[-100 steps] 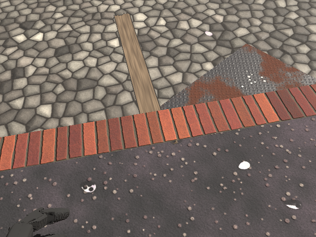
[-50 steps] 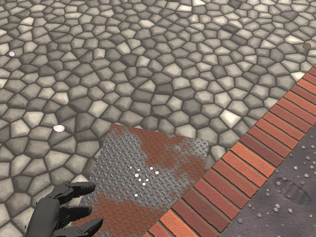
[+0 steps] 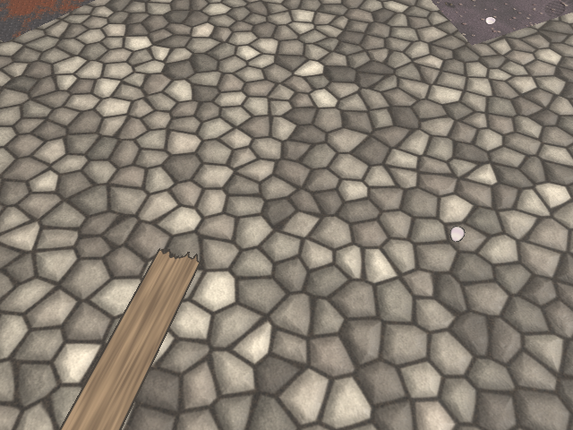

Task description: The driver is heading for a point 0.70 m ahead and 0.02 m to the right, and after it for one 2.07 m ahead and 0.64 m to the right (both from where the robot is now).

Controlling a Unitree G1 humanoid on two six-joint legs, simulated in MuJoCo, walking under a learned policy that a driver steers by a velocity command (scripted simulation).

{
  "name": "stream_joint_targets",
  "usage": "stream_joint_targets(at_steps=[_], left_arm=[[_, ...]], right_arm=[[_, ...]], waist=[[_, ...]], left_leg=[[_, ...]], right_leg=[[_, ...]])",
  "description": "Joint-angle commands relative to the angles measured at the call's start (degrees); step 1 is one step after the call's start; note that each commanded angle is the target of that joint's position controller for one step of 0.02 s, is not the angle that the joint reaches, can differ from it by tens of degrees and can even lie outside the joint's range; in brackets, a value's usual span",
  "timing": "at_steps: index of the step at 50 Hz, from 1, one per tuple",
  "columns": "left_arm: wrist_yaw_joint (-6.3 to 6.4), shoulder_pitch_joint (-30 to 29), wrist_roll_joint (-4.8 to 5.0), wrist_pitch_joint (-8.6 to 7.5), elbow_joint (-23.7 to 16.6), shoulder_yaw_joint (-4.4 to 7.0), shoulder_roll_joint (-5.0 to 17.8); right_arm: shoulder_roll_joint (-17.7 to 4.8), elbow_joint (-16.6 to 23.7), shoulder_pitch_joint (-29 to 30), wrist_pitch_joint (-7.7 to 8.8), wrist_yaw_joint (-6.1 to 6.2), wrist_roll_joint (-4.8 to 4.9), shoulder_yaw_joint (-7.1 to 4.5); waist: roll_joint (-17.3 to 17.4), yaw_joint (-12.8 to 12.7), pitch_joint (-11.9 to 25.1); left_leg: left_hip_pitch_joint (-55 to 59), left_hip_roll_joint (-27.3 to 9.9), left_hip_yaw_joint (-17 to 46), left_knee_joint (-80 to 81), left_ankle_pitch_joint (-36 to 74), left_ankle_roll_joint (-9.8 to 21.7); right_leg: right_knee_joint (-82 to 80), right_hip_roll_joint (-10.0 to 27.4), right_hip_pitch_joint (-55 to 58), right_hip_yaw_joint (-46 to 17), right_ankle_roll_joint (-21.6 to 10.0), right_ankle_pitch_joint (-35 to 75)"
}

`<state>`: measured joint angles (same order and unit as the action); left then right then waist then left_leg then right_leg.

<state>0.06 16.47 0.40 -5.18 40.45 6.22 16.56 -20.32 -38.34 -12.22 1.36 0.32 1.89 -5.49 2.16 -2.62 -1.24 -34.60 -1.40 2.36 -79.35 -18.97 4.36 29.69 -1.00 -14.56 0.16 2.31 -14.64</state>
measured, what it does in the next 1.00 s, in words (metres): walks ahead, turning left: left foot, then right foot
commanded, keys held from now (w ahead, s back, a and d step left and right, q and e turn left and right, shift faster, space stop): w+q+shift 0.28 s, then w+shift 0.50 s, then w+e+shift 0.22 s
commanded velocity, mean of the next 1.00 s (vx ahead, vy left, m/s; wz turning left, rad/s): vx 1.00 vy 0.00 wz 0.43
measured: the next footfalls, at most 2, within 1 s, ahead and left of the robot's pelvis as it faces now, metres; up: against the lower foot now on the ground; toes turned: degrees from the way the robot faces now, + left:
left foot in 0.32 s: +0.41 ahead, +0.16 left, +0.00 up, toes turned +23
right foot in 0.78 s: +0.93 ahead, +0.22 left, +0.00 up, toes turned +28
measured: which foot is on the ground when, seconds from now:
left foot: up 0.00-0.30, down 0.32-0.80, up 0.82-1.00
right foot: down 0.00-0.32, up 0.34-0.76, down 0.78-1.00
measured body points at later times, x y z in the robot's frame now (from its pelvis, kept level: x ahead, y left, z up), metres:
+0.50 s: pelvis +0.40 +0.12 +0.00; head +0.41 +0.14 +0.45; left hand +0.45 +0.42 -0.09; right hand +0.55 -0.11 -0.11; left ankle +0.37 +0.15 -0.73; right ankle +0.47 -0.06 -0.63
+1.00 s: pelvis +0.85 +0.27 +0.01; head +0.87 +0.30 +0.46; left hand +0.74 +0.52 -0.13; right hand +1.14 +0.14 -0.06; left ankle +0.80 +0.42 -0.65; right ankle +0.90 +0.20 -0.73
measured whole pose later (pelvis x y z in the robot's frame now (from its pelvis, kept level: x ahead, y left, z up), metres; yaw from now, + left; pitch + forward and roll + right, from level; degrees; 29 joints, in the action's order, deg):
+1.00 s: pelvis +0.85 +0.27 +0.01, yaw +23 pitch +0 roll -3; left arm -2.0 25.8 0.5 -5.0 46.7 2.9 15.6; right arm -15.2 -39.3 -6.1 7.4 -1.0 -0.3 -0.6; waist 0.2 -3.9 -3.0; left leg -30.5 -3.0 6.7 -65.2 -19.9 2.7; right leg 22.5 -8.4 -11.3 -2.7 -6.1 -10.7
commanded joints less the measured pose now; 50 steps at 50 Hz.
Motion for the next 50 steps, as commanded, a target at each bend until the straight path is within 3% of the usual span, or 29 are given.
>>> stream_joint_targets(at_steps=[1,6,10,12,14,15,16,17,18,19,20,21,23,25,27,29,31,33,35,37,38,39,40,41,42,43,44,46,50], left_arm=[[-0.55,-4.22,0.32,-1.50,-1.77,-0.47,1.66],[0.27,-1.75,-0.77,-1.50,0.90,0.31,7.05],[0.23,3.24,-0.72,-0.81,3.47,0.04,9.45],[0.24,2.92,-0.79,-0.12,3.61,0.35,12.64],[0.57,2.27,-0.72,1.01,3.28,1.00,15.89],[0.71,0.43,-0.25,0.98,2.41,0.98,15.97],[0.96,-0.86,0.14,0.08,1.69,0.00,13.17],[0.15,6.95,-0.96,-2.15,-1.92,-3.49,1.80],[-0.37,3.12,1.17,-5.04,-3.63,-3.31,6.95],[-0.10,-4.81,3.56,-5.66,-4.45,-2.65,9.26],[0.39,-7.66,3.42,-5.64,-5.66,-3.21,7.45],[0.75,-6.93,1.77,-4.85,-4.38,-3.40,6.27],[-0.02,-1.85,0.96,-2.37,-2.13,-3.06,5.69],[-0.20,-4.34,0.03,-0.94,-2.67,-3.44,4.21],[-0.51,-11.59,-0.81,-1.03,-5.31,-4.39,2.65],[-1.46,-17.30,-1.09,-1.86,-6.25,-5.15,0.90],[-2.19,-21.34,-0.24,-2.49,-7.20,-5.27,0.56],[-2.75,-24.86,0.82,-2.65,-8.89,-4.68,1.97],[-3.47,-26.15,1.11,-2.93,-10.00,-4.01,3.38],[-3.32,-20.62,1.48,-2.65,-9.50,-2.57,6.36],[-2.69,-13.46,2.36,-2.03,-8.42,-1.44,8.78],[-1.67,-1.26,2.81,-1.02,-6.04,-0.69,10.39],[-0.63,13.91,1.82,0.20,-2.02,-0.57,12.93],[-1.90,16.06,0.87,-0.76,-0.07,0.18,15.11],[-1.96,14.01,0.47,-0.69,0.15,-1.01,8.55],[-1.55,10.27,-0.31,-0.58,-0.43,-1.61,5.72],[-2.17,8.60,-0.61,-0.87,0.15,-1.51,6.43],[-2.34,3.56,-1.50,-1.65,-0.13,-1.98,4.99],[-1.39,3.10,1.17,-1.31,0.35,-2.22,4.77]], right_arm=[[3.04,6.24,1.08,-0.81,-1.07,-0.35,1.76],[-0.27,8.45,6.78,-0.68,-2.05,-0.20,1.74],[0.54,11.23,16.06,0.40,-4.13,0.07,2.50],[-0.81,11.80,15.14,0.66,-4.43,0.51,1.87],[-4.99,10.41,4.95,0.19,-4.09,1.35,-0.45],[-8.45,6.83,-8.18,-0.29,-3.79,1.07,-2.47],[-11.16,2.18,-20.34,-0.90,-2.85,1.13,-4.12],[-15.42,3.19,-13.65,-0.04,-2.46,0.40,-3.57],[-10.70,5.02,-15.47,1.15,-2.51,-0.93,-2.40],[-7.32,2.99,-16.71,2.32,-2.62,-1.64,-1.73],[-6.34,2.32,-13.35,3.44,-2.85,-1.82,-1.07],[-3.92,2.34,-8.56,4.15,-2.83,-2.15,-0.20],[-0.43,2.77,-3.54,4.40,-2.47,-2.74,1.11],[0.68,1.31,-4.71,4.59,-1.85,-1.64,1.62],[-0.19,0.03,-7.07,4.82,-0.73,-1.80,1.49],[0.03,-1.17,-9.05,4.88,-0.02,-1.68,1.67],[-1.41,-3.06,-12.89,5.17,-0.12,-1.00,1.39],[-1.77,-5.17,-15.49,4.93,-0.34,-0.32,1.36],[-2.05,-7.03,-16.79,3.97,-0.06,-0.61,1.31],[-4.23,-7.78,-16.33,2.94,0.30,-2.28,0.83],[-5.62,-8.10,-15.38,2.27,0.28,-3.81,0.55],[-6.58,-7.62,-11.16,1.61,0.26,-4.59,0.42],[-4.29,-5.73,-8.52,1.67,0.82,-5.43,1.19],[5.30,-5.86,-20.61,3.26,-0.80,-1.90,3.72],[-0.90,-5.76,-16.71,4.84,-1.40,-0.25,3.12],[-2.81,-2.69,-7.29,5.78,-1.72,1.40,2.84],[-1.38,-0.13,0.27,6.71,-1.51,-0.17,3.66],[0.70,0.83,1.45,7.09,-1.45,-1.75,3.75],[1.62,2.64,3.96,6.63,-1.09,-2.83,4.34]], waist=[[-6.18,2.68,-1.51],[-2.81,1.95,-3.68],[-2.59,-1.53,-7.95],[-6.45,0.97,-5.59],[-12.01,8.42,1.39],[-12.05,14.99,7.31],[-4.43,19.58,9.64],[17.79,6.33,14.21],[11.34,10.14,26.01],[3.83,11.93,15.99],[-3.64,8.55,7.57],[-5.88,5.26,4.97],[-2.59,0.59,0.76],[-2.81,0.53,-2.95],[-2.46,2.77,-6.13],[-2.71,5.28,-6.59],[-2.20,7.70,-7.13],[-0.73,8.62,-8.16],[1.09,7.79,-7.62],[4.83,3.53,-1.26],[7.39,-1.11,4.08],[8.83,-8.90,9.84],[3.43,-13.48,19.48],[-28.75,-4.66,30.82],[-22.04,-6.47,28.64],[-14.70,-6.33,17.58],[-1.36,-4.83,9.15],[0.09,1.16,3.91],[-2.27,4.40,-3.35]], left_leg=[[-12.84,-7.24,4.79,3.54,4.13,-0.82],[-16.32,-7.17,2.69,13.70,17.87,-2.15],[-12.46,-5.06,-5.31,28.10,20.91,0.29],[-2.47,-0.18,-11.25,31.99,16.21,2.43],[10.65,4.91,-14.03,30.98,7.15,4.80],[28.74,6.47,-12.69,34.69,7.40,7.63],[49.69,3.01,-3.37,41.97,12.39,10.73],[63.95,-9.82,28.44,48.65,1.30,19.46],[65.95,-15.85,47.95,61.74,-19.81,22.15],[58.01,-15.36,44.85,66.05,-19.22,18.45],[46.38,-14.39,38.88,66.54,-13.03,16.78],[37.45,-12.16,32.16,65.59,-7.31,15.18],[25.42,-7.64,21.88,66.89,-2.04,13.40],[19.71,-5.80,15.63,69.07,4.51,12.54],[17.18,-3.40,9.62,70.78,13.44,11.73],[14.87,-0.90,4.75,71.68,15.19,9.81],[16.25,-2.66,4.98,74.99,13.92,9.21],[25.17,-4.91,5.24,74.72,16.62,8.33],[35.54,-7.31,4.94,71.40,27.60,7.02],[44.06,-8.89,4.89,62.92,53.85,5.48],[46.02,-9.27,4.69,53.80,67.97,4.97],[40.80,-8.66,3.01,39.17,74.72,3.49],[24.06,-6.40,2.76,18.08,58.31,2.76],[2.36,8.16,5.44,-8.58,2.12,-2.46],[-4.65,4.97,8.22,-9.47,-3.39,-0.39],[-8.08,2.10,7.78,-8.59,-2.71,0.68],[-6.15,0.98,6.38,-2.71,-2.28,1.53],[-1.89,-1.95,6.73,6.16,-0.45,0.75],[-1.73,-4.23,4.88,21.42,-1.08,-4.21]], right_leg=[[-18.30,15.41,6.26,-15.65,-9.66,-0.69],[-21.49,15.77,10.40,-0.98,-8.56,9.33],[-22.60,14.36,15.43,8.32,-5.92,18.19],[-17.29,14.13,17.45,12.30,-5.10,49.64],[-0.69,15.84,19.58,13.29,-5.50,78.49],[13.77,16.24,12.21,12.30,-5.86,81.33],[35.88,11.02,-4.65,11.24,-3.58,47.19],[58.91,0.02,-28.09,4.79,-2.00,-14.88],[60.52,0.80,-33.00,-8.04,-4.29,-11.50],[57.51,2.85,-35.50,-7.66,-5.48,-7.62],[52.05,5.13,-34.32,-6.94,-5.61,-5.01],[47.92,7.65,-29.34,-7.17,-5.26,-3.09],[42.95,10.47,-23.30,-6.78,-4.12,-0.13],[37.36,11.40,-24.12,-4.72,-2.11,2.78],[26.83,10.42,-25.78,-2.19,-0.30,12.04],[14.53,7.78,-20.19,0.57,0.13,26.13],[5.96,5.32,-15.15,1.91,-0.49,33.82],[-0.60,4.21,-17.62,1.35,-1.88,32.97],[-4.36,2.68,-20.37,1.71,-3.77,28.96],[-2.05,-1.35,-15.12,4.04,-5.62,20.83],[1.01,-2.89,-8.03,4.91,-7.03,15.71],[2.05,-1.29,5.69,4.58,-8.40,15.01],[11.39,7.39,28.76,-5.50,-9.48,7.82],[-2.52,19.92,47.48,-43.23,-24.10,-19.04],[-13.30,18.22,47.50,-53.61,-21.29,-28.71],[-12.74,16.78,39.62,-44.18,-19.13,-23.60],[-15.01,13.70,27.15,-38.22,-17.54,-12.49],[-16.19,9.56,14.23,-30.97,-18.81,-1.69],[-20.55,8.64,1.27,-26.63,-21.09,1.38]])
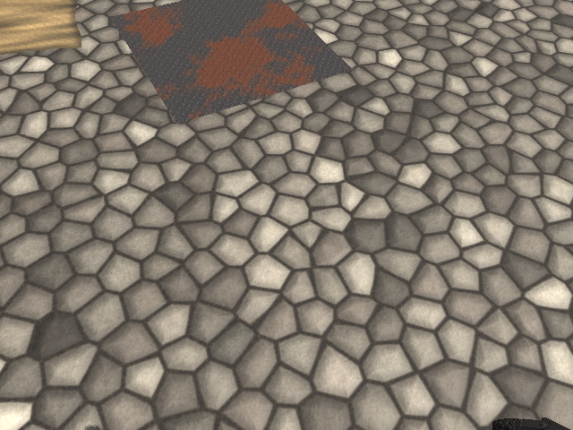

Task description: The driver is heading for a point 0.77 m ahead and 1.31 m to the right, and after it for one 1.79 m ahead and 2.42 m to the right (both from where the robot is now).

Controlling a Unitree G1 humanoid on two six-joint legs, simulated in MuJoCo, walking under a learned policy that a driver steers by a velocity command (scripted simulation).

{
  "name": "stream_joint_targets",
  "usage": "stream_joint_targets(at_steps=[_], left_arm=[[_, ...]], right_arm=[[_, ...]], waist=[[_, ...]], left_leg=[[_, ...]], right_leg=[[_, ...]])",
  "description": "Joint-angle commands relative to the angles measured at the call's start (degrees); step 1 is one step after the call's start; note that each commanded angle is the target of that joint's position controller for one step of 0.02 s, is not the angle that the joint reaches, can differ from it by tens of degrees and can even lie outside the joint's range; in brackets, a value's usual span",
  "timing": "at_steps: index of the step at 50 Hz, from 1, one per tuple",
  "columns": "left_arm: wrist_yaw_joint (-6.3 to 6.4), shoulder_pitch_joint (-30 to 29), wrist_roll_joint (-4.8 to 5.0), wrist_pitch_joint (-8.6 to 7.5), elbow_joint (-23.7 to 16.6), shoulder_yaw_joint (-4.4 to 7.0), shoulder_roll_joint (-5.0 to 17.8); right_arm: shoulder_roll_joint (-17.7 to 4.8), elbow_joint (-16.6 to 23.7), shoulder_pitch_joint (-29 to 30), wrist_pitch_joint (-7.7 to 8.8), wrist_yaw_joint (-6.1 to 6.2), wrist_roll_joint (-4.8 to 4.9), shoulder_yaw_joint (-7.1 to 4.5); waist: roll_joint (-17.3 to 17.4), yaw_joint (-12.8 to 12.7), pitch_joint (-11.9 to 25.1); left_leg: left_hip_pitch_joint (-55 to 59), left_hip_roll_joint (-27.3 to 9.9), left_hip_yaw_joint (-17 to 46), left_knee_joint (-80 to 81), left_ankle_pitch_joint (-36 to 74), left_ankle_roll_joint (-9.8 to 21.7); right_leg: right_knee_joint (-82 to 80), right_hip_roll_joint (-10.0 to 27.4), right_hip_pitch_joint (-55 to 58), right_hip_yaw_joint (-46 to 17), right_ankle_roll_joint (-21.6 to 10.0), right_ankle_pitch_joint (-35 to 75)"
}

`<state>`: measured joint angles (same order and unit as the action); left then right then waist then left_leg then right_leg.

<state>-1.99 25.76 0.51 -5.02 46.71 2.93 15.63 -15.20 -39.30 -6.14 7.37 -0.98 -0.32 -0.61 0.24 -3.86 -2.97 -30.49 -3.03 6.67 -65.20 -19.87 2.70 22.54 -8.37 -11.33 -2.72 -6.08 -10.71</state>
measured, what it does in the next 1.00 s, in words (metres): walks ahead, turning right: left foot, then right foot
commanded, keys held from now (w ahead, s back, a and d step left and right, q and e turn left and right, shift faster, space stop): w+e+shift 1.00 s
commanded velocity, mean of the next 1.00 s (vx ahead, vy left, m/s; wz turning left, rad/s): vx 1.00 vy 0.00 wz -0.89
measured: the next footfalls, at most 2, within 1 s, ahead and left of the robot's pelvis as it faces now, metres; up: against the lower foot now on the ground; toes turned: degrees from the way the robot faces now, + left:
left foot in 0.22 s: +0.43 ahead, +0.18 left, +0.00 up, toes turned -18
right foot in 0.68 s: +0.72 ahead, -0.21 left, +0.00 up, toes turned -41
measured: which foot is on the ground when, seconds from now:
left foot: up 0.00-0.20, down 0.22-0.68, up 0.70-1.00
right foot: down 0.00-0.22, up 0.24-0.66, down 0.68-1.00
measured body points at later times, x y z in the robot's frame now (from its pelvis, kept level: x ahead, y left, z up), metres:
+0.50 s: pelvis +0.44 +0.03 -0.01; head +0.44 +0.02 +0.44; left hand +0.76 +0.17 -0.06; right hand +0.28 -0.23 -0.13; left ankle +0.39 +0.19 -0.74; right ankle +0.51 -0.14 -0.65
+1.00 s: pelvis +0.81 -0.21 +0.00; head +0.82 -0.23 +0.45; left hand +1.05 -0.05 -0.11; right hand +0.80 -0.56 -0.04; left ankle +1.12 -0.26 -0.68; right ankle +0.70 -0.19 -0.74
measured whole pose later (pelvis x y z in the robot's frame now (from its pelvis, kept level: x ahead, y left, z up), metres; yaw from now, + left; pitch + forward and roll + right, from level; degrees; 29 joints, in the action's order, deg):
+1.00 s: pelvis +0.81 -0.21 +0.00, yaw -55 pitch +0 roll +0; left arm 0.5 24.7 2.0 -3.1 41.0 3.3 15.2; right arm -16.7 -32.7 0.6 7.3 -0.5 0.1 -1.1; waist 1.0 -6.3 -2.7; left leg -38.4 -4.3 10.6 -36.5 3.1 -4.8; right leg 25.9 -8.3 -3.7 -12.3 -6.6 -20.6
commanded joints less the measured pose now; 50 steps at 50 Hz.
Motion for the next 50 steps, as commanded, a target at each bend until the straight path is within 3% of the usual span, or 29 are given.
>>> stream_joint_targets(at_steps=[1,3,5,8,10,11,12,13,14,16,17,19,21,23,27,30,32,33,34,35,36,37,38,39,41,42,46,47,50], left_arm=[[1.22,-5.98,1.13,-1.47,-6.13,1.47,6.83],[2.27,-6.58,1.43,-1.15,-6.91,2.33,8.64],[2.57,-3.91,2.01,-0.96,-6.84,3.10,10.33],[2.88,-0.74,2.79,0.13,-6.04,3.19,9.14],[2.54,-0.94,1.47,1.09,-6.01,2.97,8.71],[2.20,-3.22,-0.39,1.38,-7.89,1.74,5.73],[2.12,6.51,0.99,0.58,-9.91,-0.73,-3.52],[2.46,6.46,4.41,0.33,-11.07,-1.23,-0.47],[2.95,-0.71,4.27,0.74,-10.78,-0.28,3.82],[2.46,-9.54,1.37,1.44,-12.04,0.43,5.28],[1.76,-9.96,1.43,2.02,-12.81,0.77,4.75],[0.87,-11.11,2.52,3.64,-13.85,0.68,2.83],[0.35,-13.29,2.02,4.44,-15.55,0.15,1.65],[-0.21,-15.17,1.56,4.23,-16.68,-0.16,2.05],[-2.01,-23.47,1.43,3.33,-18.40,-0.58,2.85],[-3.07,-26.74,1.70,2.45,-19.35,0.58,6.06],[-2.90,-16.54,2.50,3.04,-17.64,2.66,9.92],[-2.40,-3.40,2.48,3.83,-14.19,4.76,13.75],[-1.17,7.96,2.69,4.67,-9.96,6.31,16.23],[-0.50,4.45,1.87,4.80,-10.23,5.79,19.21],[-0.43,0.52,0.02,3.25,-14.15,4.74,17.30],[-0.31,1.18,0.02,2.16,-14.20,4.46,13.64],[-0.50,-1.46,-0.22,0.97,-13.45,4.08,13.03],[-0.68,-5.28,-0.23,0.16,-13.48,3.47,11.44],[0.06,-10.58,-1.05,-0.16,-14.32,2.85,9.66],[0.45,-11.09,-0.32,-0.06,-13.78,2.47,8.46],[2.78,-10.22,1.00,0.51,-12.21,2.84,9.31],[2.99,-9.04,1.24,0.77,-11.62,3.30,10.21],[3.32,-5.73,2.31,0.99,-9.88,3.68,10.12]], right_arm=[[-3.20,5.05,1.75,0.86,0.06,-0.71,-0.03],[-2.71,6.75,7.66,1.36,-0.56,-0.65,0.46],[-4.50,7.40,9.05,1.35,-0.56,0.16,-0.44],[-7.74,7.57,9.02,1.04,0.42,1.66,-2.13],[-10.72,5.75,-1.72,1.06,1.08,2.20,-4.37],[-12.74,3.60,-15.17,0.64,1.64,2.12,-5.36],[-18.50,2.24,-21.38,-0.10,1.34,-0.17,-6.19],[-17.39,1.40,-20.53,-0.44,0.42,0.29,-6.17],[-11.96,2.33,-15.97,-0.67,0.73,0.78,-5.20],[-7.60,0.60,-12.21,-1.25,0.82,-0.45,-4.11],[-5.97,-0.31,-10.06,-1.14,0.92,-1.14,-3.70],[-2.99,-2.03,-8.38,-0.82,0.74,-0.40,-3.20],[-4.04,-3.13,-8.22,-0.51,0.80,0.37,-3.59],[-6.30,-3.22,-6.61,-0.33,1.23,-0.08,-4.02],[-11.09,-4.40,-9.41,-0.28,1.84,-0.28,-4.74],[-14.83,-5.24,-13.50,-1.35,2.15,-0.50,-5.30],[-18.37,-4.53,-13.03,-2.80,2.73,-0.25,-6.14],[-18.75,-3.02,-10.34,-3.03,2.67,-0.06,-6.34],[-15.81,-2.23,-8.36,-2.30,2.46,0.53,-5.61],[-4.29,0.42,-12.59,0.00,1.41,-1.36,-2.16],[-6.57,4.77,-14.50,2.71,0.55,1.37,-1.38],[-11.79,5.93,-4.63,3.85,0.54,2.79,-2.32],[-10.59,7.02,-2.19,3.99,0.87,3.09,-2.21],[-9.23,5.41,-3.18,3.34,1.40,1.48,-1.95],[-9.57,4.01,-7.42,1.26,1.21,0.49,-2.54],[-9.46,4.08,-6.95,0.51,1.30,0.26,-2.70],[-4.15,8.71,6.10,0.19,0.87,-1.26,-0.98],[-3.41,9.51,8.19,0.31,0.54,-0.88,-0.87],[-6.79,10.49,9.75,0.40,0.31,1.91,-2.55]], waist=[[-0.61,4.66,-3.27],[-2.13,3.02,-4.59],[-3.27,1.89,-2.80],[-3.91,2.32,-1.67],[-4.89,9.11,5.02],[-3.17,15.70,14.93],[20.30,10.18,25.32],[28.51,9.57,25.65],[18.21,11.29,14.82],[4.06,9.96,5.10],[5.57,7.50,3.16],[6.51,5.52,1.16],[4.21,4.49,-0.78],[2.50,3.39,-2.71],[-0.94,5.76,-6.56],[1.60,5.07,-4.07],[7.14,-2.45,2.62],[7.91,-9.11,8.87],[1.57,-13.37,11.25],[-20.70,-3.88,11.10],[-18.41,-1.45,25.47],[-6.58,-4.86,17.68],[1.51,-0.96,8.52],[6.79,2.46,4.77],[3.09,7.10,1.27],[2.14,7.62,-0.42],[0.32,3.40,-4.38],[-0.26,1.80,-3.35],[-3.82,0.23,-0.88]], left_leg=[[-4.03,-2.35,-0.57,13.05,5.25,-3.60],[7.38,0.14,-2.61,25.84,19.19,-5.13],[16.31,1.97,-1.78,30.36,28.84,-6.34],[16.64,1.80,0.19,35.44,23.84,-6.37],[27.15,2.11,-1.44,34.57,14.85,-4.18],[43.81,-4.30,3.53,30.33,6.80,-1.97],[60.79,-18.74,32.61,39.45,-13.15,5.81],[59.85,-23.11,52.27,49.94,-33.86,9.33],[51.96,-20.20,43.26,51.42,-29.83,7.59],[37.72,-15.40,22.69,49.43,-5.97,5.18],[32.34,-13.67,16.66,49.86,0.08,4.96],[28.40,-12.06,7.79,51.48,6.53,4.00],[26.85,-12.86,2.27,53.24,13.10,4.50],[24.57,-12.41,-3.95,55.72,16.75,4.40],[26.11,-10.20,-14.98,58.91,23.79,1.94],[32.17,-9.18,-19.70,52.46,60.23,-0.57],[34.39,-11.30,-20.02,35.66,86.80,-0.48],[27.82,-11.54,-18.72,20.74,88.91,0.17],[12.72,-5.74,-18.32,-1.27,56.36,-1.65],[-7.65,6.10,-13.31,-26.74,-11.96,-3.56],[-18.55,6.80,1.32,-31.51,-11.34,-1.95],[-19.88,3.76,2.49,-25.30,-4.75,-0.04],[-19.23,2.32,2.11,-18.47,-1.49,0.07],[-13.95,-0.08,2.69,-13.62,0.21,-0.61],[-6.72,-1.93,3.61,-7.04,1.15,-3.18],[-5.39,-2.60,2.85,-2.53,1.03,-4.27],[5.36,0.15,-2.85,21.26,19.97,-7.53],[10.23,1.63,-3.82,25.96,25.33,-7.78],[13.58,2.40,0.12,33.28,28.27,-8.51]], right_leg=[[-14.61,15.07,-6.07,-21.86,-12.08,-2.66],[-15.15,11.27,-15.79,-16.33,-8.87,-2.69],[-15.35,12.17,-17.39,-17.56,-6.81,-5.19],[-8.34,13.44,-7.09,-19.76,-3.89,-5.48],[7.35,11.28,-4.32,-17.61,-0.61,8.64],[25.59,8.84,-12.13,-14.34,1.68,8.25],[48.73,3.22,-27.53,-8.90,3.58,-20.92],[60.85,7.22,-38.27,-7.10,3.26,-18.19],[64.18,9.69,-42.17,-4.81,3.42,-12.95],[60.00,14.00,-38.94,-2.92,3.11,-7.32],[56.70,15.86,-35.88,-3.85,3.10,-5.70],[53.68,17.81,-34.45,-3.66,2.92,-6.29],[51.83,18.67,-36.97,-3.15,3.21,-3.56],[46.51,18.53,-37.16,-2.53,3.94,2.74],[29.82,16.30,-32.65,3.94,2.28,15.23],[21.92,8.47,-22.02,12.92,-0.56,13.79],[23.43,4.11,-9.69,14.88,-2.76,6.22],[23.13,3.31,6.82,12.83,-5.21,4.32],[17.09,6.17,26.08,5.01,-8.13,7.62],[15.72,13.39,36.07,-14.50,-14.17,9.74],[-0.85,23.87,42.40,-45.98,-23.54,-23.77],[-9.05,23.31,34.45,-48.34,-18.59,-31.35],[-10.84,22.49,23.25,-45.75,-16.65,-28.00],[-10.01,20.17,13.35,-40.20,-15.10,-20.39],[-10.22,15.23,-0.22,-31.82,-15.03,-13.76],[-10.80,13.86,-4.35,-28.07,-14.61,-11.47],[-10.48,6.80,-19.42,-15.96,-10.89,-3.61],[-10.18,6.39,-21.31,-15.26,-9.27,-5.31],[-6.42,8.36,-13.63,-20.10,-6.45,-11.98]])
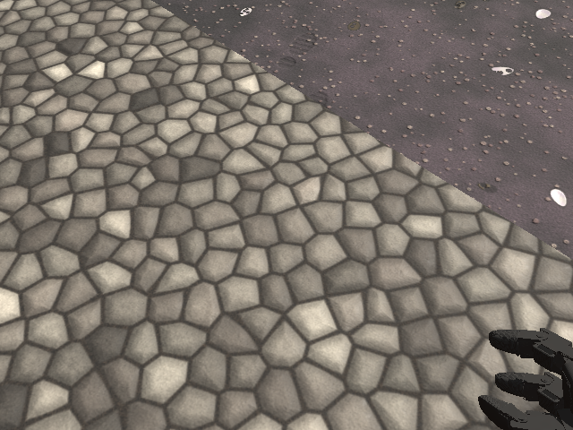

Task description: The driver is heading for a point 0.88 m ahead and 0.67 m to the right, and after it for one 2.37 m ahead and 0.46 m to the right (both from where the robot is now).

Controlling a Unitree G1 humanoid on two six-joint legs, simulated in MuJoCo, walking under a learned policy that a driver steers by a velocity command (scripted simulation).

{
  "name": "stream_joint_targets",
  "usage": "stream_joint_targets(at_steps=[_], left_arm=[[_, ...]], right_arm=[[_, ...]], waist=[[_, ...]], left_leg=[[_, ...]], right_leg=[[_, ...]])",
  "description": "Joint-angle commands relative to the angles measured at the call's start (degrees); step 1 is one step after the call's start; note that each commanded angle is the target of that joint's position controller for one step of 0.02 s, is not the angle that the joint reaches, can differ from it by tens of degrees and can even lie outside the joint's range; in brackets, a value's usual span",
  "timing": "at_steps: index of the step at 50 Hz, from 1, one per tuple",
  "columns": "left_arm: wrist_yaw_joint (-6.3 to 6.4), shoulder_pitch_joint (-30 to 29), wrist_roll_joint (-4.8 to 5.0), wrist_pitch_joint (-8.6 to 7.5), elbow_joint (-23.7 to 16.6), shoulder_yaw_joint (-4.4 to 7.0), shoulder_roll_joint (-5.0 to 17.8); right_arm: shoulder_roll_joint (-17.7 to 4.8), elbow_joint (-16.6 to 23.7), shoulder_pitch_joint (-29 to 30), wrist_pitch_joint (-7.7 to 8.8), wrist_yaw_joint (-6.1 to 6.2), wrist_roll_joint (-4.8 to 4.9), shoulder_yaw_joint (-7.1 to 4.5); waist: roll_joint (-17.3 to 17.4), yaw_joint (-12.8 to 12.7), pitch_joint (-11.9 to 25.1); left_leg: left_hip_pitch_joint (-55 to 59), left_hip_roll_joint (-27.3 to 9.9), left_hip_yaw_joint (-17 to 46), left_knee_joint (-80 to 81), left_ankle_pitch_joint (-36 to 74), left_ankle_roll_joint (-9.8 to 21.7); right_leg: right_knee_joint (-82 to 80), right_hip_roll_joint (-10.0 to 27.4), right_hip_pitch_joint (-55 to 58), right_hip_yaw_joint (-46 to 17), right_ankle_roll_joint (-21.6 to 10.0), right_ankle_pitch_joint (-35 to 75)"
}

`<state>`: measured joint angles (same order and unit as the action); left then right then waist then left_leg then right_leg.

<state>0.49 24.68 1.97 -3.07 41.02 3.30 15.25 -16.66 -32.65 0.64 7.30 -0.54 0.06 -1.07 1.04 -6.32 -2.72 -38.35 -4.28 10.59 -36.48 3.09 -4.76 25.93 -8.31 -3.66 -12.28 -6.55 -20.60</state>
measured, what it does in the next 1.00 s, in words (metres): walks ahead, turning right: left foot, then right foot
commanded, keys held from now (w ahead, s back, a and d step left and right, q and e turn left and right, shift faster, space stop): w+e+shift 0.74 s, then w+shift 0.26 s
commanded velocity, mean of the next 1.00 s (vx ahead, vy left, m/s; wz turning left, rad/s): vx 1.00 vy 0.00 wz -0.89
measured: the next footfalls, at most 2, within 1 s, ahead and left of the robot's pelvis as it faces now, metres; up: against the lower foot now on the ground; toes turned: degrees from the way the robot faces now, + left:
left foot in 0.10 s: +0.31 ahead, +0.20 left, +0.00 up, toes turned -13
right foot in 0.58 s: +0.60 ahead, -0.17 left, +0.00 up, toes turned -38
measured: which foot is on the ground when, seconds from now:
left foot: up 0.00-0.08, down 0.10-0.58, up 0.60-1.00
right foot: down 0.00-0.10, up 0.12-0.56, down 0.58-1.00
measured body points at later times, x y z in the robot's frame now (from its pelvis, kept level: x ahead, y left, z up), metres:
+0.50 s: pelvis +0.40 +0.02 -0.02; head +0.40 -0.02 +0.42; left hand +0.74 +0.10 -0.06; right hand +0.23 -0.22 -0.16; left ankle +0.27 +0.21 -0.74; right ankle +0.54 -0.17 -0.68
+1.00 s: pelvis +0.77 -0.23 -0.02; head +0.78 -0.27 +0.43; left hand +0.98 -0.05 -0.13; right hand +0.79 -0.58 -0.06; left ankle +1.03 -0.30 -0.71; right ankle +0.57 -0.14 -0.74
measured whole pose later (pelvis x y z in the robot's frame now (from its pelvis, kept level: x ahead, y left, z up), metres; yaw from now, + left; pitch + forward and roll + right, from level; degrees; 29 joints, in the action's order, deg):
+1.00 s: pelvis +0.77 -0.23 -0.02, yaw -52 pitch +1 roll +1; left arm 0.5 25.2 1.4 -3.6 45.0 2.9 14.1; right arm -15.5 -32.3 1.7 7.4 -1.7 0.9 -1.1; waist 2.1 -7.2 -2.3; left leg -34.4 -1.8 2.5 -27.6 6.6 -0.9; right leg 21.4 -5.9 6.9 -13.4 -6.7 -28.0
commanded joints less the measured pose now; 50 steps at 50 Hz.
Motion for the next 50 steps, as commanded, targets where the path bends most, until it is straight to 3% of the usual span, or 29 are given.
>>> stream_joint_targets(at_steps=[1,3,4,5,6,7,8,10,11,13,14,18,22,25,27,28,29,30,31,32,33,34,35,37,40,43,46,48,50], left_arm=[[0.97,-4.04,1.07,-0.76,-3.78,3.31,9.85],[0.95,-3.66,0.56,0.03,-3.14,3.41,9.34],[0.47,-4.49,-0.31,0.29,-3.41,3.06,8.71],[-0.26,-5.98,-1.95,0.37,-4.90,1.58,5.21],[-0.58,3.54,0.25,-0.23,-7.37,-0.68,-3.25],[-0.26,3.77,3.30,-0.39,-8.09,-1.27,1.08],[-0.02,-2.92,2.59,0.11,-7.68,-0.20,6.03],[-0.37,-11.59,-0.50,0.43,-8.95,0.57,7.65],[-0.93,-11.95,-0.19,0.79,-9.51,0.83,7.11],[-1.33,-12.66,0.88,2.15,-9.83,0.78,5.31],[-1.57,-12.91,1.05,2.67,-10.68,0.44,4.14],[-2.31,-16.31,0.53,2.69,-11.72,0.05,4.11],[-3.92,-24.39,0.19,1.76,-12.99,-0.20,4.47],[-5.05,-26.57,0.52,0.96,-13.79,0.46,5.93],[-4.84,-17.54,1.41,1.60,-12.25,2.44,9.50],[-4.48,-6.25,1.50,2.37,-9.39,4.32,12.99],[-3.60,8.97,1.20,3.00,-4.55,6.57,16.63],[-2.44,9.34,1.35,3.69,-2.28,6.92,18.51],[-2.98,1.15,-0.97,1.46,-7.23,4.76,19.01],[-2.94,1.98,-1.25,0.28,-8.25,4.51,13.76],[-3.17,1.26,-1.77,-1.14,-6.81,4.08,12.64],[-3.33,-2.64,-1.76,-2.23,-6.68,3.51,11.09],[-3.07,-6.29,-1.75,-2.54,-7.02,3.10,10.35],[-2.08,-8.95,-1.37,-2.38,-7.01,2.54,8.91],[-0.03,-6.55,-0.81,-1.99,-4.68,1.75,6.93],[0.28,-2.81,-0.80,-1.72,-1.99,1.64,6.80],[-0.18,1.07,0.05,-1.87,0.74,1.66,6.90],[0.26,2.91,-0.15,-0.99,2.89,1.72,6.70],[0.37,2.24,-1.33,-0.12,3.60,2.21,8.49]], right_arm=[[-6.30,4.00,3.27,0.54,-0.11,2.06,-2.52],[-8.52,3.14,-1.20,0.81,-0.04,2.67,-3.97],[-10.56,1.30,-10.56,0.87,0.23,2.85,-5.54],[-11.95,-0.65,-24.07,0.51,0.88,2.59,-6.25],[-17.02,-1.73,-29.05,0.16,0.49,-0.69,-6.56],[-15.50,-1.45,-25.90,-0.04,-0.50,-0.77,-6.29],[-10.09,0.07,-20.94,-0.49,0.00,-0.22,-5.27],[-8.27,-2.29,-19.37,-1.50,0.53,-1.01,-4.74],[-6.91,-3.42,-17.99,-1.32,0.80,-1.40,-4.28],[-3.24,-5.59,-17.14,-0.88,0.60,-0.36,-3.38],[-3.45,-6.48,-17.00,-0.73,0.55,0.24,-3.39],[-5.83,-7.82,-15.36,-0.65,0.96,-0.76,-3.94],[-8.66,-9.90,-19.04,-0.87,1.26,-0.86,-4.24],[-13.26,-10.74,-20.71,-1.78,1.60,-0.85,-4.94],[-16.61,-10.25,-19.67,-3.20,2.08,-0.41,-5.77],[-17.29,-8.86,-16.86,-3.55,1.97,-0.05,-6.13],[-15.93,-7.17,-12.68,-3.17,1.91,0.67,-5.86],[-5.12,-5.62,-10.20,-1.16,1.58,-0.42,-2.87],[-1.39,-0.26,-20.57,2.04,0.64,1.00,-0.77],[-8.20,1.02,-11.70,3.96,0.29,1.96,-1.58],[-8.22,2.17,-7.89,4.23,0.44,3.22,-1.82],[-7.28,0.67,-8.54,3.63,0.99,2.00,-1.63],[-6.88,-0.51,-10.59,2.69,1.03,0.61,-1.86],[-7.69,-1.16,-11.53,0.78,0.78,-0.33,-2.44],[-3.65,1.29,-2.98,-0.08,0.61,-1.54,-0.99],[-0.05,3.29,4.07,0.46,-0.51,-1.22,0.06],[-3.00,5.25,8.88,0.79,-0.83,0.82,-1.23],[-4.47,5.72,9.26,1.08,-1.27,1.30,-2.00],[-7.34,4.55,1.63,1.17,-1.05,1.45,-3.75]], waist=[[-5.52,2.71,-1.20],[-7.37,5.56,0.84],[-7.42,10.83,5.94],[-5.58,17.49,16.04],[20.21,11.38,25.13],[28.98,10.46,23.50],[18.88,12.47,14.10],[3.03,12.12,5.59],[4.04,10.10,3.46],[5.33,8.80,1.13],[6.03,7.71,0.12],[1.96,6.33,-4.31],[-1.72,9.15,-7.79],[1.41,7.64,-5.14],[7.30,0.73,1.00],[8.62,-5.19,6.32],[4.47,-12.13,11.20],[-16.14,-8.16,6.44],[-22.06,3.60,21.12],[-9.77,-1.76,20.27],[-2.09,1.29,9.02],[4.84,4.73,5.71],[4.70,7.68,2.75],[1.87,9.84,-0.87],[0.64,6.31,-4.40],[-2.09,1.25,-3.77],[-4.15,-1.62,-4.45],[-5.42,-1.19,-4.55],[-7.65,3.68,0.78]], left_leg=[[20.12,3.25,-2.68,6.41,3.14,-0.88],[22.43,2.96,-3.04,6.52,-4.09,0.45],[31.54,3.11,-4.37,5.21,-8.47,1.89],[50.45,-2.17,-0.82,-0.02,-15.51,3.50],[68.06,-16.45,31.44,12.73,-42.05,11.82],[65.65,-21.16,49.43,21.84,-62.09,14.16],[57.76,-18.60,40.44,22.64,-58.08,12.82],[44.56,-13.80,20.34,20.47,-33.79,10.74],[39.71,-12.38,14.37,20.82,-27.28,10.76],[36.28,-10.04,5.47,22.68,-21.71,9.83],[35.18,-11.07,3.41,23.64,-19.80,10.48],[32.97,-10.76,-8.70,27.81,-10.41,10.99],[36.39,-8.42,-19.31,30.52,-1.86,8.63],[40.49,-8.18,-24.52,25.14,36.05,6.53],[44.11,-10.10,-25.15,10.54,63.29,6.97],[39.66,-10.79,-24.24,-2.41,67.53,7.95],[26.74,-7.48,-23.40,-22.59,52.53,7.02],[7.50,6.88,-21.70,-51.31,-24.23,4.79],[-10.52,9.46,-4.94,-62.26,-36.42,4.92],[-12.56,6.27,-0.46,-55.88,-28.86,7.16],[-12.40,4.73,-1.41,-48.51,-26.09,7.68],[-7.12,1.64,-0.82,-42.16,-23.38,7.34],[-2.04,0.57,-0.49,-37.94,-21.75,6.07],[2.56,-0.55,-1.23,-30.80,-20.67,3.46],[5.47,-0.90,-6.92,-15.33,-8.81,0.67],[16.49,1.87,-10.41,-1.34,10.44,0.66],[12.69,2.11,-8.71,6.32,9.79,2.02],[8.71,2.11,-8.47,9.34,6.31,3.61],[14.50,4.63,-10.97,8.08,-1.69,6.21]], right_leg=[[-7.56,9.03,-16.76,-12.07,-5.34,-2.30],[-0.98,11.09,-9.98,-14.03,-3.87,4.31],[9.03,9.52,-9.47,-12.36,-1.90,13.41],[27.31,7.18,-17.62,-8.57,0.63,14.58],[50.73,0.17,-36.13,-2.28,3.17,-13.75],[60.33,6.11,-46.22,1.00,3.19,-8.34],[62.69,8.49,-48.63,3.64,3.85,-2.46],[58.16,12.59,-44.71,5.90,3.51,1.59],[55.07,14.69,-42.14,5.06,3.29,3.12],[52.66,16.57,-41.01,5.80,2.58,2.47],[51.89,17.44,-42.37,5.84,2.64,2.89],[45.29,17.72,-46.07,7.01,4.12,13.47],[30.02,15.74,-43.18,13.85,2.29,23.45],[21.10,9.27,-31.02,22.25,-0.55,22.40],[21.95,4.94,-20.53,24.46,-2.29,14.71],[21.64,3.83,-6.92,23.36,-4.24,11.63],[13.46,5.11,14.44,17.40,-7.42,16.11],[10.46,10.55,23.07,4.18,-10.63,21.14],[-0.63,21.96,34.35,-33.05,-24.19,-2.99],[-11.08,23.26,30.02,-40.30,-20.91,-18.38],[-14.70,22.65,18.84,-37.67,-17.93,-17.13],[-13.82,20.88,9.27,-32.57,-15.46,-11.85],[-13.09,17.31,0.81,-26.55,-14.49,-6.55],[-14.47,13.34,-8.94,-19.18,-13.95,-0.78],[-15.19,9.59,-17.64,-7.51,-11.61,10.30],[-15.24,7.86,-23.48,-2.76,-7.91,9.41],[-12.94,11.53,-12.38,-5.57,-7.28,8.89],[-10.08,14.52,-1.84,-6.67,-6.47,18.05],[-1.64,16.32,5.77,-6.01,-4.94,45.12]])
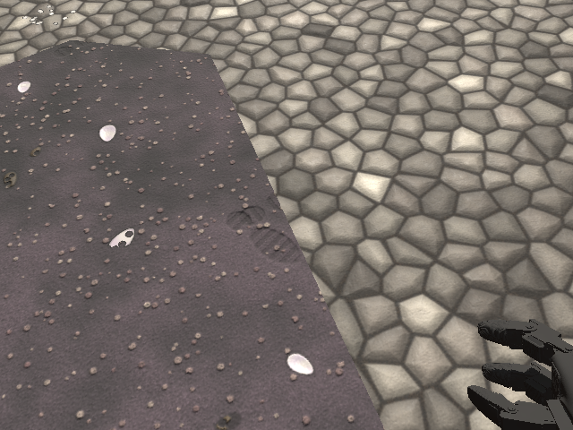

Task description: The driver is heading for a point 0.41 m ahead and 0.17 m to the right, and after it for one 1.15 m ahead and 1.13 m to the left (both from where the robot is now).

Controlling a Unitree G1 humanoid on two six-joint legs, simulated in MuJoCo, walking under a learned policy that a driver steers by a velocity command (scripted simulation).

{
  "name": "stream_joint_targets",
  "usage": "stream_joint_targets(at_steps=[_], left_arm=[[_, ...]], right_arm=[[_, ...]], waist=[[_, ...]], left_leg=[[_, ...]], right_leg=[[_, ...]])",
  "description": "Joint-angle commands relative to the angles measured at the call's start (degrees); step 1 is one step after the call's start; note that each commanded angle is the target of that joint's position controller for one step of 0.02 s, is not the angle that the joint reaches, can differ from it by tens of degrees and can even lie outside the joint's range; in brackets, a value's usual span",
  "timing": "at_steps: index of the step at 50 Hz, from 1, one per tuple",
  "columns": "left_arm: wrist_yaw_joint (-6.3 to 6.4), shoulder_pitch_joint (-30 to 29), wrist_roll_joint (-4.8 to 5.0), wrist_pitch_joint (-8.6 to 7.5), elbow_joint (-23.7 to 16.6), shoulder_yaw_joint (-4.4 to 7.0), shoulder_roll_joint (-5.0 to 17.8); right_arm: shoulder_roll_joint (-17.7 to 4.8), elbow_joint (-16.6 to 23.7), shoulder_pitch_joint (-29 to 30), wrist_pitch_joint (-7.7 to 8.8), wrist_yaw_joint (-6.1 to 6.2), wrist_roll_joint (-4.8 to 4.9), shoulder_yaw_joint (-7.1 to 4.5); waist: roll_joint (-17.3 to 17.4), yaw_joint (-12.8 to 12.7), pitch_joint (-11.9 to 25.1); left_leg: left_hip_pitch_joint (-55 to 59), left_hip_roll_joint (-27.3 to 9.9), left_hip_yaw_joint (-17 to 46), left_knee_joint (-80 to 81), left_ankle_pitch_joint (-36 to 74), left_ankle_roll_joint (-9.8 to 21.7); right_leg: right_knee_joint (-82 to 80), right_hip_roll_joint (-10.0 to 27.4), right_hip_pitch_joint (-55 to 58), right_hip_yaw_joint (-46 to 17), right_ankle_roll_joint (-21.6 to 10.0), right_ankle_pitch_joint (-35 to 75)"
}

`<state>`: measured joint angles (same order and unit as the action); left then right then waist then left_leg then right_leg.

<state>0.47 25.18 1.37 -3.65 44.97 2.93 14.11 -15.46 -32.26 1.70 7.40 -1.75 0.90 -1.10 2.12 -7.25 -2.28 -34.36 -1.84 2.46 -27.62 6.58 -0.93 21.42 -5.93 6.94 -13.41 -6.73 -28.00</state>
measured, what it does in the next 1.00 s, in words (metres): walks ahead, turning left: left foot, then right foot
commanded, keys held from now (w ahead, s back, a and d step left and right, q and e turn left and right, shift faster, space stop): w+shift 0.08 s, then shift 0.16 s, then q+shift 0.76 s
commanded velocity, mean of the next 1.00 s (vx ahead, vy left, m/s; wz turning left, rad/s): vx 0.31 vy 0.00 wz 0.45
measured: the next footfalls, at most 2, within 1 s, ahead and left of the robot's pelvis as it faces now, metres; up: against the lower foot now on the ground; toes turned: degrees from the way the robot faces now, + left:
left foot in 0.04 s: +0.25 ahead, +0.15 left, +0.00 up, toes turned -2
right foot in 0.42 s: +0.55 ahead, -0.07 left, +0.00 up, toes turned +7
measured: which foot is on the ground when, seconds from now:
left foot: up 0.00-0.02, down 0.04-0.44, up 0.46-0.84, down 0.86-1.00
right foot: down 0.00-0.06, up 0.08-0.40, down 0.42-0.88, up 0.90-1.00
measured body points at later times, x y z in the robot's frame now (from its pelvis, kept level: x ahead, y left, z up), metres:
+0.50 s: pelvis +0.36 +0.01 +0.00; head +0.41 -0.01 +0.45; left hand +0.61 +0.25 -0.05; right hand +0.41 -0.27 -0.13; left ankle +0.23 +0.15 -0.66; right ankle +0.51 -0.07 -0.72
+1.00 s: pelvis +0.44 +0.05 +0.02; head +0.47 +0.10 +0.46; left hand +0.44 +0.39 -0.09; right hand +0.71 -0.13 -0.06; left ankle +0.41 +0.15 -0.72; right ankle +0.51 -0.08 -0.65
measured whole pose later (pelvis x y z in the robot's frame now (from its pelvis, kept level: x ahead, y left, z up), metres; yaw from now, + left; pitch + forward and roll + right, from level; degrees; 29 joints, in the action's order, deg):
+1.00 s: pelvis +0.44 +0.05 +0.02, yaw +32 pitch +2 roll -2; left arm 1.1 1.9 -0.7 0.5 43.7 5.3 18.8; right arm -19.1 -34.7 -12.8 -2.3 0.6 0.3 -4.8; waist -1.0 0.6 -4.0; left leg -20.4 0.2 2.0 -31.6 -13.4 2.2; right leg 60.0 0.7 -29.9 0.7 2.7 -25.5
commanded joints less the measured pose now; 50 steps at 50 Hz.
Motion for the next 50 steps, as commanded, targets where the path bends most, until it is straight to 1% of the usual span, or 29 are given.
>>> stream_joint_targets(at_steps=[1,2,3,4,5,6,7,8,10,12,15,18,20,21,22,23,24,25,26,28,32,36,42,43,44,45,46,48,50], left_arm=[[-0.04,-0.87,-2.04,0.81,-0.75,2.86,11.53],[-0.35,-5.65,-3.29,0.80,-2.74,2.31,10.80],[-0.94,6.10,-1.02,-0.44,-2.94,-0.17,1.60],[-0.99,4.90,1.35,-0.94,-2.23,-0.99,3.65],[-0.86,-4.92,2.28,-1.13,-3.92,0.02,7.71],[-0.68,-13.52,0.91,-1.81,-6.16,-0.21,8.16],[-0.72,-16.29,-0.03,-2.45,-7.45,-0.15,7.15],[-0.86,-15.20,-0.42,-2.23,-7.23,0.10,6.58],[-0.87,-11.78,-0.01,-1.03,-6.09,-0.25,4.29],[-1.12,-13.44,-1.29,-0.94,-6.75,-1.12,2.66],[-2.70,-20.70,-2.37,-2.60,-8.49,-1.88,2.28],[-2.52,-23.46,-2.83,-2.47,-9.28,-0.23,7.14],[-1.55,-18.82,-3.29,-2.28,-7.67,0.92,9.24],[-0.95,-14.48,-3.75,-2.21,-6.69,1.57,10.86],[-0.05,-9.42,-4.96,-1.87,-6.64,2.19,14.74],[-0.35,-10.85,-5.21,-0.52,-8.17,1.32,13.10],[-0.52,-14.11,-3.27,0.64,-9.35,0.98,10.29],[-0.30,-17.19,-2.05,1.35,-9.67,0.50,7.99],[-0.10,-20.10,-1.70,1.83,-9.06,0.10,6.77],[0.21,-24.57,-3.13,2.09,-8.52,0.50,7.45],[1.37,-25.89,-3.30,1.28,-6.91,1.38,7.87],[1.90,-26.39,-2.85,1.98,-6.00,2.43,10.20],[-0.08,-24.46,-0.07,2.89,-4.06,3.84,12.53],[-0.35,-22.23,0.28,3.17,-2.87,3.74,11.18],[-0.58,-19.59,-0.59,3.60,-2.13,3.45,9.09],[-0.31,-22.84,-2.75,3.63,-6.13,2.90,7.98],[0.23,-28.14,-3.51,3.50,-7.25,3.19,9.32],[0.89,-26.50,-1.59,3.36,-6.37,3.47,9.22],[1.29,-25.03,-2.36,2.97,-5.56,3.84,10.33]], right_arm=[[-10.71,2.65,-8.81,0.67,0.82,1.34,-5.02],[-11.63,-0.02,-24.56,-0.09,1.60,1.24,-5.27],[-16.50,-3.15,-30.52,-0.03,0.75,-0.55,-6.23],[-11.52,-4.77,-33.69,0.31,-0.26,-0.62,-5.38],[-7.62,-5.05,-29.34,-0.24,0.40,-0.76,-4.48],[-6.97,-5.15,-25.34,-0.80,0.57,-1.69,-4.06],[-7.38,-5.41,-21.61,-0.69,0.33,-2.41,-3.89],[-5.50,-5.65,-19.32,-0.32,0.07,-2.92,-3.10],[-2.31,-7.12,-16.95,0.06,-0.36,-1.61,-1.76],[-5.67,-7.96,-15.02,0.14,0.17,-0.31,-2.36],[-10.15,-10.00,-19.18,-1.02,1.55,0.76,-3.97],[-11.98,-10.48,-20.76,-2.09,2.49,1.14,-4.96],[-11.52,-9.55,-19.51,-3.17,2.95,1.17,-5.18],[-10.22,-8.30,-18.79,-3.64,2.98,1.02,-4.88],[-5.67,-5.93,-20.14,-4.04,2.88,-0.29,-3.38],[-1.64,-7.31,-33.72,-4.71,2.72,0.74,-1.83],[-7.43,-8.71,-34.94,-6.02,2.74,1.17,-3.05],[-9.62,-7.51,-29.63,-7.21,3.09,1.36,-4.10],[-9.80,-7.14,-26.62,-8.46,3.79,1.13,-4.56],[-8.92,-6.34,-26.39,-10.79,4.47,0.59,-4.95],[-6.26,-3.51,-22.39,-11.35,4.29,0.28,-4.63],[-6.04,-1.54,-17.86,-11.04,2.43,0.24,-4.15],[-8.41,-0.13,-15.97,-12.54,0.57,0.12,-5.42],[-9.71,-0.65,-17.44,-12.57,1.08,-0.33,-6.13],[-15.03,-0.93,-20.28,-12.29,2.13,-0.55,-7.81],[-22.27,0.59,-19.71,-11.52,2.81,-1.28,-9.02],[-19.15,1.29,-20.13,-9.67,2.24,-2.68,-8.37],[-16.58,1.29,-15.36,-7.83,2.43,-1.04,-7.76],[-13.36,2.94,-10.86,-8.44,3.54,0.16,-6.55]], waist=[[-9.86,10.85,6.90],[-9.97,19.21,16.27],[15.56,13.24,29.28],[20.11,15.54,30.42],[12.49,16.66,16.74],[0.02,16.11,7.84],[-2.32,12.79,2.72],[-1.65,9.51,2.49],[0.62,5.95,2.50],[1.45,5.13,0.87],[2.52,7.81,3.45],[2.67,6.98,3.22],[2.40,3.81,5.27],[0.85,1.75,8.08],[-9.42,1.19,15.38],[-20.55,6.10,27.34],[-14.91,6.11,28.11],[-11.00,6.21,20.75],[-8.35,6.96,14.76],[-10.67,9.64,9.04],[-8.29,9.63,8.08],[-7.35,8.87,8.90],[-6.78,9.71,7.66],[-4.19,10.08,7.23],[6.94,9.82,5.40],[21.43,8.45,3.76],[12.34,12.15,8.67],[5.20,8.32,7.59],[4.98,6.42,8.35]], left_leg=[[20.85,2.83,-4.49,-2.60,-7.40,4.35],[42.55,-2.98,0.82,-9.12,-12.23,6.52],[66.85,-17.57,32.76,-2.80,-37.45,17.88],[68.40,-19.68,50.49,10.28,-54.82,16.87],[60.32,-18.72,42.44,11.79,-47.15,14.74],[48.71,-15.73,32.38,11.53,-28.05,13.40],[39.44,-14.50,25.96,10.51,-8.23,14.17],[33.85,-13.01,19.86,10.05,7.20,13.92],[29.29,-10.75,12.60,11.25,18.48,12.70],[23.59,-9.18,7.03,13.52,26.34,13.03],[19.44,-4.71,3.49,14.80,19.13,11.08],[23.05,-5.73,7.46,11.31,10.46,8.36],[23.08,-4.38,8.50,3.31,9.75,5.67],[20.50,-1.23,7.77,-5.06,5.82,3.41],[10.35,4.24,4.65,-23.21,-18.22,0.32],[1.74,6.76,4.70,-39.90,-51.25,-1.29],[1.37,3.12,5.68,-45.77,-47.43,-2.08],[-2.75,1.09,3.02,-47.15,-42.88,-2.93],[-3.70,-0.85,1.71,-46.36,-39.24,-3.95],[1.60,-3.03,0.58,-46.34,-34.38,-5.21],[3.01,-5.13,-0.76,-37.81,-27.59,-5.03],[8.68,-5.66,-2.90,-25.83,-21.15,-3.12],[16.93,-2.55,-7.68,-7.45,-20.68,2.15],[20.57,-1.28,-6.37,-2.72,-16.32,4.12],[26.31,-7.10,5.06,4.45,1.93,8.06],[33.09,-18.39,27.82,6.91,11.54,18.72],[32.56,-18.35,28.80,8.33,6.51,21.34],[30.92,-13.57,21.45,8.40,-1.12,16.08],[27.69,-11.23,18.35,6.98,1.86,13.72]], right_leg=[[13.05,13.00,-5.09,-2.99,-3.32,65.49],[30.96,11.52,-17.99,-2.07,-1.92,61.06],[57.26,1.07,-40.16,1.49,2.62,19.25],[62.28,1.13,-48.29,0.51,2.19,2.41],[63.21,4.35,-53.62,2.82,1.70,3.94],[60.56,5.86,-51.80,4.80,1.77,5.37],[57.76,6.64,-50.14,5.44,2.49,5.31],[54.76,8.84,-45.86,5.69,3.20,4.96],[45.77,10.00,-42.65,6.97,4.58,4.66],[33.40,9.35,-39.61,10.36,6.27,9.35],[14.61,4.78,-26.86,12.40,6.95,31.40],[6.68,3.80,-23.73,8.75,5.70,37.65],[4.58,4.45,-17.01,8.07,4.59,39.12],[4.08,7.30,-9.98,7.40,3.72,45.45],[8.22,20.31,3.56,-2.07,-0.64,68.87],[9.92,34.58,12.81,-16.31,-10.48,77.42],[6.65,31.70,7.79,-16.16,-10.33,62.49],[3.93,28.63,1.68,-10.42,-8.76,49.16],[0.98,25.72,-5.58,-5.95,-7.35,40.73],[-4.38,22.78,-19.32,0.89,-6.83,31.15],[-7.00,23.27,-21.48,9.43,-7.96,31.83],[-7.00,24.35,-20.49,15.74,-7.16,30.91],[1.05,25.73,-15.54,20.98,-1.50,27.97],[6.18,23.30,-17.41,22.87,1.61,22.81],[19.28,17.42,-25.59,27.30,6.64,11.87],[34.72,7.39,-45.80,25.41,12.24,-9.07],[44.03,6.22,-48.39,13.31,11.57,-9.56],[44.20,7.00,-49.61,9.09,9.12,0.16],[40.83,6.64,-46.13,8.37,9.22,5.56]])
